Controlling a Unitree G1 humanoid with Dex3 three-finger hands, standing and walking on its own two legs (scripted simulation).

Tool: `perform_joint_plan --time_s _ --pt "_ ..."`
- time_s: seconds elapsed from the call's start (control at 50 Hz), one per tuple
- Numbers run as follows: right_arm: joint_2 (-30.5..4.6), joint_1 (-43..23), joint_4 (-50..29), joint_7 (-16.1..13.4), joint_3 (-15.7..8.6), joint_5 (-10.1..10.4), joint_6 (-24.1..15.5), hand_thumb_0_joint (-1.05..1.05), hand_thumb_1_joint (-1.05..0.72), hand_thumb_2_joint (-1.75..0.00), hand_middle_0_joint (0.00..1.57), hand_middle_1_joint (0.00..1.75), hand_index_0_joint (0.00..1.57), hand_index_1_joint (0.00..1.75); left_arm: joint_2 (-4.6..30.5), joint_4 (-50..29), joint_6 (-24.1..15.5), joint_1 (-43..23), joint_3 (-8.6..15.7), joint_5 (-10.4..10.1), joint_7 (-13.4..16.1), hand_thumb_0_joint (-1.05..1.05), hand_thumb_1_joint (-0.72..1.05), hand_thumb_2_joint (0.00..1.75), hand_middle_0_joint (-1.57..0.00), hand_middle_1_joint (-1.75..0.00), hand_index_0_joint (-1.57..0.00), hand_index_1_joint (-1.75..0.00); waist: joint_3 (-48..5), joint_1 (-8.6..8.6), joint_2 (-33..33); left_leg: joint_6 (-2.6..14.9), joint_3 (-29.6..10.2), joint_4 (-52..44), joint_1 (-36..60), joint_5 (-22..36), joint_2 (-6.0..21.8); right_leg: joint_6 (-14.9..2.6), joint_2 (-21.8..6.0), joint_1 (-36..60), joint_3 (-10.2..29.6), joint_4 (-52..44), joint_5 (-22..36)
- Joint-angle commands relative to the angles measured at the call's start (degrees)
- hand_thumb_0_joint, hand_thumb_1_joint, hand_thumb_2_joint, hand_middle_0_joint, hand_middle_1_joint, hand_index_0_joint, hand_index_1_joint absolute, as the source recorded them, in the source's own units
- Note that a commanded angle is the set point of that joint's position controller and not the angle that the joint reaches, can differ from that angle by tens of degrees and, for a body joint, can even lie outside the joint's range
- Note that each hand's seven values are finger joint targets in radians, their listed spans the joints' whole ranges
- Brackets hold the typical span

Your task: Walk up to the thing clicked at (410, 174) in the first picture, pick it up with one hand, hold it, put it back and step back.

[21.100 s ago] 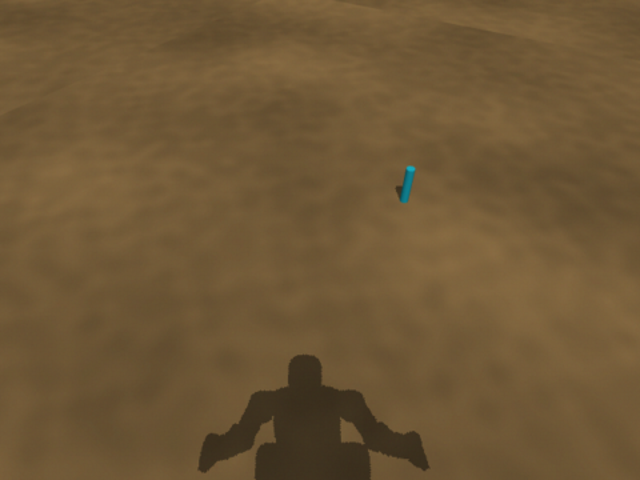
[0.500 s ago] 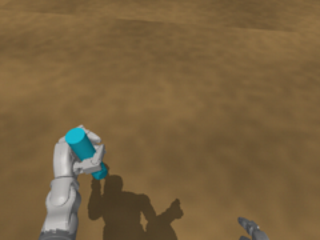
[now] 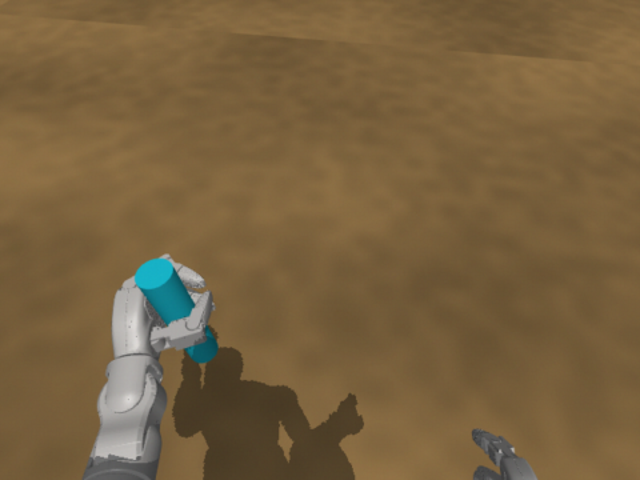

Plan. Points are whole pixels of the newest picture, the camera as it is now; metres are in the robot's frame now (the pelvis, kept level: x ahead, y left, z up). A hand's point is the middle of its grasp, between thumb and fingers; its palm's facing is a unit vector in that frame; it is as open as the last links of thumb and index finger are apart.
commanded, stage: crouch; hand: left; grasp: from the side
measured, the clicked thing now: (182, 317) +0.33 +0.18 +0.03
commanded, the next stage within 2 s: lower in 1.76 s
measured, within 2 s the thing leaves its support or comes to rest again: neither
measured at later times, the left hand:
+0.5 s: hand (208, 362) +0.35 +0.19 -0.18, palm faces +0.16 -0.99 -0.02, open 5.2 cm
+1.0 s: hand (216, 400) +0.35 +0.21 -0.39, palm faces +0.15 -0.99 -0.02, open 5.2 cm
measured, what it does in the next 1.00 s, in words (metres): lowers itself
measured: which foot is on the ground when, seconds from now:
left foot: down 0.00-1.00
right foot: down 0.00-1.00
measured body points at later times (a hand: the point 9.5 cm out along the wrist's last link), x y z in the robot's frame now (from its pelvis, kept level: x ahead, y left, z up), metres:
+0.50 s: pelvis -0.03 +0.00 -0.16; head +0.12 +0.02 +0.26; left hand +0.34 +0.24 -0.18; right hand +0.10 -0.26 -0.28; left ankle +0.00 +0.11 -0.70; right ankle +0.01 -0.13 -0.70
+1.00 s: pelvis -0.09 +0.00 -0.34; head +0.11 +0.04 +0.05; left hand +0.34 +0.27 -0.38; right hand +0.03 -0.27 -0.46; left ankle +0.00 +0.11 -0.70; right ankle +0.01 -0.13 -0.70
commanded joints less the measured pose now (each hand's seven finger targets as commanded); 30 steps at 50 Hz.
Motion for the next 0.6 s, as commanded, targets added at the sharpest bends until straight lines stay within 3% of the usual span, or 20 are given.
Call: perform_joint_plan --time_s 0.0,0.04,0.08,0.12,0.14,0.16,0.26,0.28,0.32,0.34,0.36,0.44,0.46,0.48,0.5,0.52,0.58 --pt "-7.46 -1.98 -6.39 0.23 -3.29 -0.15 -2.9 0.0 -0.87 -0.9 0.2 0.3 0.2 0.3 6.52 -9.8 -6.35 -14.78 3.13 -0.19 0.62 0.0 0.57 1.23 -1.39 -1.39 -1.4 -1.38 -11.53 -0.31 0.12 0.14 -0.97 -4.95 0.44 9.2 -1.05 -1.18 0.86 2.31 0.08 -3.16 9.87" --pt "-7.8 -1.84 -6.24 0.35 -3.58 -0.35 -3.09 0.0 -0.87 -0.9 0.2 0.3 0.2 0.3 5.71 -6.33 -8.06 -14.71 2.66 0.27 0.41 0.0 0.57 1.22 -1.36 -1.37 -1.38 -1.36 -11.3 -1.26 -1.78 0.33 -1.09 -3.1 -1.93 7.35 -1.03 -1.21 0.86 -0.5 0.14 -1.25 8.53" --pt "-7.89 -1.32 -5.43 0.72 -3.7 -0.64 -3.46 0.0 -0.87 -0.9 0.2 0.3 0.2 0.3 7.2 -5.77 -10.75 -17.03 4.24 0.23 0.15 0.0 0.54 1.21 -1.34 -1.36 -1.35 -1.35 -14.46 -1.26 -0.23 0.27 -1.3 -0.26 -3.58 7.41 -1.23 -1.34 0.72 -2.76 0.43 1.78 8.73" --pt "-7.82 -0.47 -4.81 1.17 -3.75 -1.1 -3.74 0.0 -0.87 -0.9 0.2 0.3 0.2 0.3 6.28 -2.86 -13.04 -18.34 3.22 0.41 -0.33 0.0 0.54 1.21 -1.34 -1.36 -1.35 -1.36 -18.49 -2.17 0.17 0.36 -1.66 3.76 -4.53 10.76 -1.07 -1.43 0.74 -6.14 0.4 5.51 11.11" --pt "-8.25 -0.02 -4.45 1.39 -3.98 -1.14 -3.91 0.0 -0.88 -0.9 0.2 0.3 0.2 0.3 7.78 -3.01 -14.61 -20.05 4.71 0.16 -0.65 0.0 0.51 1.2 -1.33 -1.36 -1.34 -1.35 -19.69 -1.96 0.96 0.23 -1.93 5.98 -6.29 11.44 -1.03 -1.5 0.74 -8.58 0.32 8.02 11.3" --pt "-8.4 -0.19 -4.2 1.7 -3.96 -1.33 -4.08 0.0 -0.89 -0.9 0.2 0.3 0.2 0.3 6.34 2.96 -15.45 -18.25 3.43 0.52 -1.22 0.0 0.5 1.2 -1.33 -1.36 -1.34 -1.35 -18.21 -2.72 0.31 0.22 -2.29 8.14 -9.2 10.91 -0.97 -1.65 0.91 -12.24 0.14 10.36 10.11" --pt "-10.26 -0.45 -5.12 2.99 -4.74 -1.95 -4.26 0.0 -0.89 -0.9 0.2 0.3 0.2 0.3 9.99 6.5 -22.14 -21.0 6.85 0.23 -2.96 0.0 0.48 1.21 -1.35 -1.36 -1.35 -1.37 -27.46 -1.43 1.51 0.58 -2.4 21.06 -21.62 8.57 -1.66 -1.84 0.79 -23.52 0.61 22.0 7.79" --pt "-9.98 -0.59 -4.92 3.28 -4.18 -1.98 -4.13 0.0 -0.89 -0.9 0.2 0.3 0.2 0.3 8.54 11.29 -22.54 -20.88 5.75 0.2 -3.52 0.0 0.46 1.22 -1.34 -1.36 -1.34 -1.36 -26.59 -2.19 1.18 0.51 -2.63 22.81 -24.84 6.96 -1.64 -1.92 0.86 -26.77 0.58 23.96 6.14" --pt "-10.48 0.47 -4.36 3.71 -3.86 -2.04 -3.75 0.0 -0.88 -0.9 0.2 0.3 0.2 0.3 10.87 12.39 -24.27 -23.5 8.46 -0.31 -3.82 0.0 0.47 1.25 -1.37 -1.38 -1.37 -1.39 -29.65 -1.75 2.08 0.55 -2.98 26.62 -29.48 6.04 -1.73 -2.06 0.74 -31.0 0.99 27.89 4.68" --pt "-10.58 0.14 -4.62 3.87 -3.7 -2.09 -3.55 0.0 -0.88 -0.9 0.2 0.3 0.2 0.3 11.86 11.8 -24.95 -24.18 8.98 -0.3 -4.2 0.0 0.48 1.25 -1.36 -1.37 -1.35 -1.38 -31.16 -0.81 3.25 0.32 -3.09 27.79 -30.51 5.53 -1.67 -2.2 0.8 -32.88 1.1 29.74 3.65" --pt "-10.89 -0.17 -4.92 3.94 -3.67 -2.14 -3.38 0.0 -0.88 -0.9 0.2 0.3 0.2 0.3 11.96 13.01 -25.2 -25.6 8.73 -0.16 -4.29 0.0 0.47 1.26 -1.37 -1.4 -1.37 -1.4 -32.17 -1.21 3.93 0.26 -3.36 28.88 -32.09 4.02 -1.71 -2.41 0.94 -35.34 0.81 31.52 2.01" --pt "-12.29 0.18 -4.83 3.98 -3.99 -2.44 -2.37 0.0 -0.88 -0.9 0.2 0.3 0.2 0.3 15.3 10.3 -26.71 -31.7 10.92 -0.42 -4.94 0.0 0.5 1.28 -1.37 -1.4 -1.36 -1.4 -40.35 -1.23 5.42 0.14 -3.58 34.11 -33.61 6.55 -1.68 -2.77 0.93 -39.35 0.62 37.34 3.34" --pt "-12.21 0.06 -4.45 3.98 -4.04 -2.64 -2.33 0.0 -0.89 -0.9 0.2 0.3 0.2 0.3 15.17 9.89 -27.0 -32.78 10.7 -0.54 -5.37 0.0 0.52 1.28 -1.35 -1.38 -1.34 -1.39 -41.89 -1.93 5.11 0.31 -3.52 36.06 -34.97 6.47 -1.71 -2.52 0.84 -39.65 0.98 38.28 3.6" --pt "-12.42 -0.11 -4.23 3.89 -4.19 -2.67 -2.28 0.0 -0.89 -0.91 0.2 0.3 0.2 0.3 15.53 11.26 -27.15 -33.04 11.6 -0.87 -5.5 0.0 0.55 1.28 -1.35 -1.38 -1.35 -1.39 -41.74 -1.79 3.71 0.5 -3.34 37.3 -36.98 5.54 -1.66 -2.39 0.9 -40.26 1.36 38.84 2.98" --pt "-12.8 0.27 -3.58 3.89 -4.35 -2.77 -2.22 0.0 -0.9 -0.91 0.2 0.3 0.2 0.3 15.24 11.8 -27.36 -34.6 10.75 -0.88 -6.04 0.0 0.56 1.27 -1.36 -1.38 -1.35 -1.39 -42.25 -3.04 3.38 0.63 -3.49 39.16 -39.01 5.53 -1.64 -2.3 0.9 -41.37 1.42 40.26 3.38" --pt "-12.87 0.32 -3.08 3.99 -4.36 -3.04 -2.16 0.0 -0.9 -0.91 0.2 0.3 0.2 0.3 15.54 13.99 -27.48 -34.16 11.94 -0.83 -6.16 0.0 0.55 1.28 -1.36 -1.38 -1.35 -1.39 -42.4 -2.94 2.52 0.86 -3.36 41.27 -41.6 5.48 -1.76 -2.23 0.84 -42.56 1.59 41.72 3.75" --pt "-13.41 0.59 -1.81 4.23 -4.13 -3.31 -2.06 0.0 -0.91 -0.91 0.2 0.3 0.2 0.3 15.88 18.17 -27.89 -35.19 12.59 -1.1 -7.81 0.0 0.58 1.28 -1.37 -1.39 -1.36 -1.4 -43.21 -3.59 1.34 1.18 -3.45 46.17 -46.24 6.15 -1.91 -2.24 0.89 -46.75 1.19 46.21 4.49"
